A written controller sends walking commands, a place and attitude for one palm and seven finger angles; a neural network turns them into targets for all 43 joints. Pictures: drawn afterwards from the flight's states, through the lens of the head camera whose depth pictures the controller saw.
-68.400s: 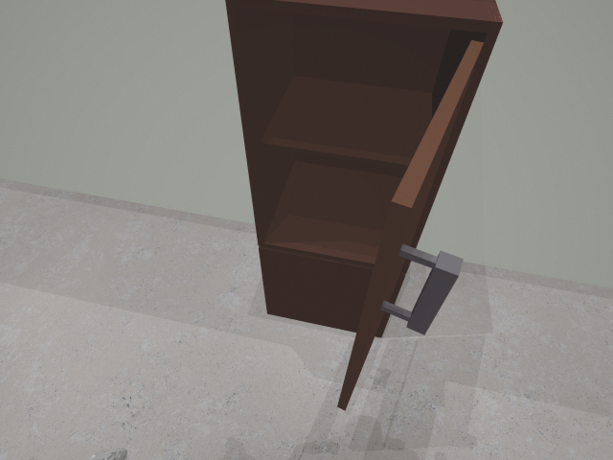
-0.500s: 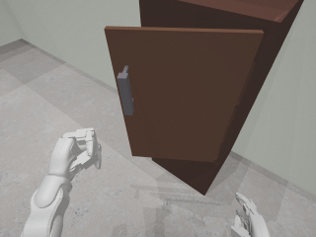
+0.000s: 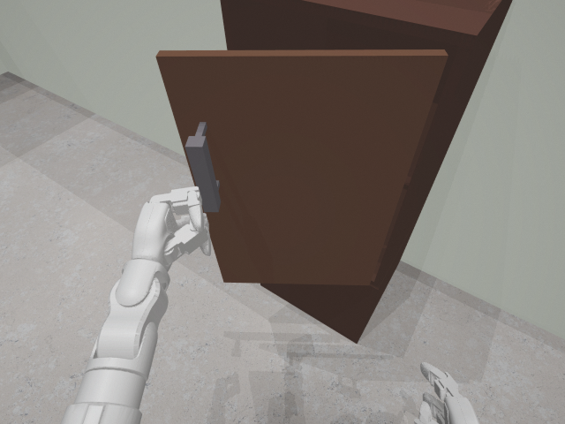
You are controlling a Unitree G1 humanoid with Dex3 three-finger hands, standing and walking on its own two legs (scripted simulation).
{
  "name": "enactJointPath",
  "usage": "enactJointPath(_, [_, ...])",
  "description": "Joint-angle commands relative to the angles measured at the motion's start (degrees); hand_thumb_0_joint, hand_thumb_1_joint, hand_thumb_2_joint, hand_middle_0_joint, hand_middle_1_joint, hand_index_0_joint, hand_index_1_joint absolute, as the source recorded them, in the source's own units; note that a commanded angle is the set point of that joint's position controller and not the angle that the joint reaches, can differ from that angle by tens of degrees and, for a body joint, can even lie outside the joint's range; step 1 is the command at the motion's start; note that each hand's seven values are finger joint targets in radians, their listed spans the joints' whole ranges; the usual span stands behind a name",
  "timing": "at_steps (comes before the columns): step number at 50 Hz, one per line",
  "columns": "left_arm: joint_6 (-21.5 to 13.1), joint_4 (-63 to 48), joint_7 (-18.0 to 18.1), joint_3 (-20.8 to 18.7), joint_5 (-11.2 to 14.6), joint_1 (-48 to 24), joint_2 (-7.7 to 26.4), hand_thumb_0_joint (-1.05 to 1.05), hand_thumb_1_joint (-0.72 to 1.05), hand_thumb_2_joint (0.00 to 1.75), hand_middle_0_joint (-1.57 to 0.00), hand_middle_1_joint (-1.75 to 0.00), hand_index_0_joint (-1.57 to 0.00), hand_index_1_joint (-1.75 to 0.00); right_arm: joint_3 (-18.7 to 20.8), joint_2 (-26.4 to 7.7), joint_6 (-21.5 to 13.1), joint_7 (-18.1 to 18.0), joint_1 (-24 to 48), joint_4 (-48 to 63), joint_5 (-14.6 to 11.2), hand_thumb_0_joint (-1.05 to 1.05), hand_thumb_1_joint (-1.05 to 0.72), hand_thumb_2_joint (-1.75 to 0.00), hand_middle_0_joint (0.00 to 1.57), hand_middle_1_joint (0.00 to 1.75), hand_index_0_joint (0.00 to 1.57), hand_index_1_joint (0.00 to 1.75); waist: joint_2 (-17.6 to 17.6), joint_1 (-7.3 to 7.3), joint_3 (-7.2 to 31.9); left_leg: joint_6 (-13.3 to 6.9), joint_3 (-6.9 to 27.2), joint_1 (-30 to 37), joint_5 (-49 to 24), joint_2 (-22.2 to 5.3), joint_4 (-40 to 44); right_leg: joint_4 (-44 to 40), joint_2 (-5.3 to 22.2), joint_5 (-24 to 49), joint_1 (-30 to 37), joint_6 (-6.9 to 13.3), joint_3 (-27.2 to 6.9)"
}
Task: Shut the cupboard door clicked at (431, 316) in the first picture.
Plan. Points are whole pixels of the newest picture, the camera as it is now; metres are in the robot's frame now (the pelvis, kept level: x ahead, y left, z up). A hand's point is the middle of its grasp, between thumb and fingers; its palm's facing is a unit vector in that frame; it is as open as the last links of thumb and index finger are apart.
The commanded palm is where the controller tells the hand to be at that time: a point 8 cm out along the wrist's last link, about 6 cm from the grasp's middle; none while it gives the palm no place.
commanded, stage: bring the fist close to the handle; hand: left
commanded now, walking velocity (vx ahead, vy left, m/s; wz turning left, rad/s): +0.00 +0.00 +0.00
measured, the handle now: (207, 168) +0.47 +0.15 +0.11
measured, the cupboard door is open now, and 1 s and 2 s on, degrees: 32 30 13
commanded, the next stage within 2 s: push the door shut along its arc in 0.66 s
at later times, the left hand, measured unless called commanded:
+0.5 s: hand (232, 204) +0.39 +0.10 +0.11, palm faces -0.01 -1.00 -0.02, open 3.1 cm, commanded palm +0.36 +0.16 +0.11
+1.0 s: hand (223, 196) +0.41 +0.11 +0.11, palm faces -0.06 -1.00 -0.03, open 3.1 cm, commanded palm +0.39 +0.16 +0.11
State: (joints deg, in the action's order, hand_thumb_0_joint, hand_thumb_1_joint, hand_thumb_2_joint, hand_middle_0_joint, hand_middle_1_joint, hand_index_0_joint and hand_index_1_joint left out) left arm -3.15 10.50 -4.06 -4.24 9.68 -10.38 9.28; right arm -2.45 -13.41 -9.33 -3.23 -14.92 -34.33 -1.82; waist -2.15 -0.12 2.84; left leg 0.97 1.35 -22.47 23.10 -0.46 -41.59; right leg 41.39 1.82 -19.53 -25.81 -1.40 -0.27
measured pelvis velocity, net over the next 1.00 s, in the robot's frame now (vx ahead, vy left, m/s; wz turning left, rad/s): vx -0.01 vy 0.00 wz -0.01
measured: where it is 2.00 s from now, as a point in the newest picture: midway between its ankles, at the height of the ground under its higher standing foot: outside the picture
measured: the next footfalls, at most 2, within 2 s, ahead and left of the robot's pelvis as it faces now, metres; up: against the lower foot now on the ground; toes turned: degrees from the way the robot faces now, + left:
none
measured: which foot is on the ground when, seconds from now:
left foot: down 0.00-1.00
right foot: down 0.00-1.00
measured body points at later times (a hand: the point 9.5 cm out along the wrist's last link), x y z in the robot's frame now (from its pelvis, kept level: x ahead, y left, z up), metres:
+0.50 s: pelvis +0.00 -0.01 +0.00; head +0.02 -0.03 +0.45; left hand +0.39 +0.15 +0.11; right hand +0.11 -0.26 -0.11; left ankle -0.02 +0.13 -0.71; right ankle +0.02 -0.14 -0.71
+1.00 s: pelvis -0.01 +0.00 +0.00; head +0.02 -0.01 +0.45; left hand +0.40 +0.17 +0.12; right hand +0.11 -0.25 -0.11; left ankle -0.02 +0.13 -0.71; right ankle +0.02 -0.14 -0.71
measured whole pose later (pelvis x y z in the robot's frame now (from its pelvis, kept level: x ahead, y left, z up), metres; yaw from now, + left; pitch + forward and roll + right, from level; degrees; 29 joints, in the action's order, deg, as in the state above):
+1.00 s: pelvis -0.01 +0.00 +0.00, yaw +0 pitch +6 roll +0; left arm -12.4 43.8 -5.3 -7.4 8.3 -34.9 11.6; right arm -1.4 -13.9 -3.8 -3.1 -15.4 -36.0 -2.1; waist -1.5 -2.2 2.7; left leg 1.1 1.1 -26.4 21.6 -0.7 -41.8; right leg 41.5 1.6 -17.8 -29.8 -1.2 -0.6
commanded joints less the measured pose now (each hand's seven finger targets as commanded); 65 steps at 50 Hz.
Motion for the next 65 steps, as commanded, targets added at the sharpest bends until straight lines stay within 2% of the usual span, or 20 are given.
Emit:
enactJointPath(1, [-3.86,-8.84,1.25,-1.96,-0.03,-20.08,5.15,0.0,0.9,0.9,-1.3,-1.5,-1.3,-1.5,2.89,-6.41,-1.98,0.0,3.03,8.2,0.13,0.0,-0.9,-0.9,0.2,0.3,0.2,0.3,3.72,-0.63,13.27,-1.01,-1.9,2.91,-17.65,0.86,6.26,-4.3,-1.72,17.25,8.41,2.08,3.63])
enactJointPath(9, [-6.04,-1.76,3.12,-3.16,-0.81,-31.49,5.99,0.0,0.9,0.9,-1.3,-1.5,-1.3,-1.5,3.33,-6.31,-0.04,0.1,2.17,6.86,0.41,0.0,-0.9,-0.9,0.2,0.3,0.2,0.3,2.89,-1.37,15.84,-1.14,-2.76,3.21,-17.06,1.17,5.65,-4.66,-1.73,18.24,8.68,2.07,2.62])
enactJointPath(10, [-6.46,-0.13,3.36,-4.36,-1.0,-31.66,7.44,0.0,0.9,0.9,-1.3,-1.5,-1.3,-1.5,3.54,-6.52,0.22,0.02,1.71,6.59,0.49,0.0,-0.9,-0.9,0.2,0.3,0.2,0.3,4.75,-1.16,16.37,-1.26,-2.74,2.89,-17.6,1.0,5.51,-4.62,-1.74,18.79,9.55,2.02,2.53])
enactJointPath(13, [-7.36,4.24,3.48,-2.06,-1.27,-36.01,4.66,0.0,0.9,0.9,-1.3,-1.5,-1.3,-1.5,3.49,-6.32,0.71,0.26,1.3,5.97,0.34,0.0,-0.9,-0.9,0.2,0.3,0.2,0.3,3.67,-2.23,15.27,-1.11,-2.78,2.44,-16.76,1.03,5.48,-4.57,-1.81,18.35,7.58,2.03,2.66])
enactJointPath(15, [-7.85,7.49,3.82,-4.92,-1.53,-34.06,7.32,0.0,0.9,0.9,-1.3,-1.5,-1.3,-1.5,3.93,-6.87,1.15,0.33,0.63,5.93,0.49,0.0,-0.9,-0.9,0.2,0.3,0.2,0.3,5.26,-1.1,15.94,-1.25,-2.95,1.53,-16.57,1.07,5.59,-4.78,-1.82,18.24,8.86,2.0,2.33])
enactJointPath(18, [-8.83,7.63,3.54,-5.54,-1.34,-33.09,7.35,0.0,0.9,0.9,-1.3,-1.5,-1.3,-1.5,3.95,-6.71,1.69,0.7,0.65,6.7,0.56,0.0,-0.9,-0.9,0.2,0.3,0.2,0.3,5.24,-0.32,18.17,-1.34,-3.65,1.37,-17.55,1.28,5.8,-4.6,-1.62,20.49,10.94,2.03,1.95])
enactJointPath(21, [-9.72,8.41,3.3,-5.8,-1.31,-34.45,8.15,0.0,0.9,0.9,-1.3,-1.5,-1.3,-1.5,3.98,-6.88,2.24,0.68,0.5,6.77,0.35,0.0,-0.9,-0.9,0.2,0.3,0.2,0.3,5.86,-0.98,16.28,-1.47,-3.76,0.56,-16.17,1.07,6.25,-5.2,-1.67,19.17,10.24,1.81,1.78])
enactJointPath(25, [-11.51,5.93,3.13,-7.08,-1.17,-35.17,9.68,0.0,0.9,0.9,-1.3,-1.5,-1.3,-1.5,4.43,-6.91,2.49,0.44,0.46,7.11,0.56,0.0,-0.9,-0.9,0.2,0.3,0.2,0.3,4.75,-0.64,18.62,-1.73,-4.18,1.54,-16.32,1.3,6.14,-5.48,-1.75,19.64,12.0,1.68,1.26])
enactJointPath(28, [-11.93,6.15,2.52,-5.14,-0.8,-35.31,7.68,0.0,0.9,0.9,-1.3,-1.5,-1.3,-1.5,4.25,-6.67,2.3,0.53,0.74,6.73,0.29,0.0,-0.9,-0.9,0.2,0.3,0.2,0.3,4.2,-1.26,17.05,-1.65,-4.14,1.5,-14.97,1.27,6.43,-5.72,-1.88,18.41,10.3,1.75,1.46])
enactJointPath(32, [-11.53,8.53,2.1,-6.13,-0.64,-36.61,9.4,0.0,0.9,0.9,-1.3,-1.5,-1.3,-1.5,4.27,-7.11,2.47,0.09,0.77,6.19,0.17,0.0,-0.9,-0.9,0.2,0.3,0.2,0.3,5.88,-1.65,15.45,-1.81,-3.95,0.58,-12.03,1.32,6.88,-6.98,-1.76,14.51,9.33,1.54,1.09])
enactJointPath(34, [-11.36,9.23,1.8,-3.98,-0.69,-38.62,7.16,0.0,0.9,0.9,-1.3,-1.5,-1.3,-1.5,4.06,-6.9,2.48,0.12,1.1,6.22,0.05,0.0,-0.9,-0.9,0.2,0.3,0.2,0.3,3.69,-2.21,14.61,-1.74,-3.69,1.07,-11.13,1.4,7.06,-6.98,-1.85,13.25,7.68,1.76,1.46])
enactJointPath(36, [-11.38,10.77,1.94,-5.15,-0.55,-40.1,8.75,0.0,0.9,0.9,-1.3,-1.5,-1.3,-1.5,4.13,-7.22,2.49,-0.13,0.81,5.88,0.02,0.0,-0.9,-0.9,0.2,0.3,0.2,0.3,5.19,-2.47,14.99,-1.78,-3.41,0.88,-10.19,1.32,6.99,-7.19,-1.82,11.79,7.62,1.63,1.31])
enactJointPath(39, [-12.16,10.58,1.62,-5.41,-0.49,-40.75,8.82,0.0,0.9,0.9,-1.3,-1.5,-1.3,-1.5,4.12,-7.11,2.33,-0.01,0.98,6.06,0.17,0.0,-0.9,-0.9,0.2,0.3,0.2,0.3,3.38,-1.83,16.94,-1.7,-3.41,1.42,-11.14,1.47,6.79,-6.45,-1.83,13.11,8.34,1.93,1.31])
enactJointPath(45, [-12.82,18.88,-0.56,-5.53,-0.97,-50.22,11.27,0.0,0.9,0.9,-1.3,-1.5,-1.3,-1.5,3.98,-7.75,3.07,-0.56,-0.58,4.59,0.03,0.0,-0.9,-0.9,0.2,0.3,0.2,0.3,4.17,-4.07,15.25,-1.65,-2.48,0.43,-10.29,1.32,6.23,-5.77,-1.96,12.26,5.58,2.0,1.61])
enactJointPath(46, [-13.04,18.98,-1.03,-4.99,-0.8,-51.72,10.62,0.0,0.9,0.9,-1.3,-1.5,-1.3,-1.5,3.99,-7.63,3.06,-0.44,-0.49,4.69,-0.08,0.0,-0.9,-0.9,0.2,0.3,0.2,0.3,2.02,-4.04,16.51,-1.55,-2.54,1.13,-10.98,1.35,6.02,-5.3,-1.91,13.15,5.11,2.16,1.56])
enactJointPath(50, [-14.23,23.27,-2.25,-5.07,-0.53,-55.33,10.64,0.0,0.9,0.9,-1.3,-1.5,-1.3,-1.5,4.21,-8.13,3.08,-0.3,-2.39,4.08,0.14,0.0,-0.9,-0.9,0.2,0.3,0.2,0.3,3.66,-4.52,18.42,-1.49,-1.73,0.96,-12.96,1.38,5.1,-3.89,-2.22,14.98,4.59,2.39,2.09])
enactJointPath(54, [-15.37,27.6,-4.04,-3.29,-0.6,-61.69,9.67,0.0,0.9,0.9,-1.3,-1.5,-1.3,-1.5,4.26,-8.3,3.13,0.03,-3.66,3.02,0.07,0.0,-0.9,-0.9,0.2,0.3,0.2,0.3,2.29,-6.07,18.46,-1.23,-1.31,0.68,-11.76,1.26,4.47,-3.2,-2.32,13.82,1.4,2.46,2.31])
enactJointPath(60, [-16.59,34.28,-6.22,-4.32,-0.39,-68.13,11.93,0.0,0.9,0.9,-1.3,-1.5,-1.3,-1.5,4.54,-9.51,3.13,-0.01,-6.65,1.5,0.33,0.0,-0.9,-0.9,0.2,0.3,0.2,0.3,3.26,-7.75,19.79,-1.35,-0.32,-0.25,-11.17,1.28,3.32,-2.21,-2.54,12.66,-1.1,2.62,2.5])
enactJointPath(62, [-16.8,35.25,-7.22,-2.61,-0.3,-69.15,9.93,0.0,0.9,0.9,-1.3,-1.5,-1.3,-1.5,4.52,-9.53,2.98,0.35,-7.06,1.39,0.36,0.0,-0.9,-0.9,0.2,0.3,0.2,0.3,0.41,-8.06,20.8,-1.05,-0.09,0.88,-11.74,1.2,2.99,-1.74,-2.57,12.66,-2.95,2.78,2.62])
enactJointPath(65, [-16.79,38.94,-7.84,-5.75,-0.07,-70.37,13.84,0.0,0.9,0.9,-1.3,-1.5,-1.3,-1.5,4.67,-10.45,3.2,0.29,-8.88,0.61,0.68,0.0,-0.9,-0.9,0.2,0.3,0.2,0.3,2.51,-8.29,20.72,-1.19,0.22,-1.39,-10.78,1.16,2.53,-1.48,-2.77,11.7,-3.09,2.74,2.65])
